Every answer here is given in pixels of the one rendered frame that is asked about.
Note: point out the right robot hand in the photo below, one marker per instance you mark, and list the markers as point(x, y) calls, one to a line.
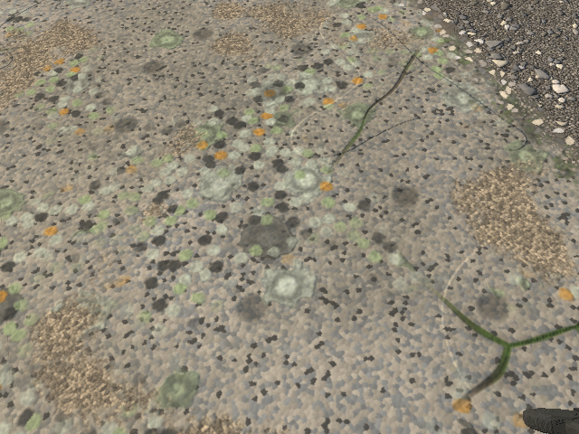
point(552, 421)

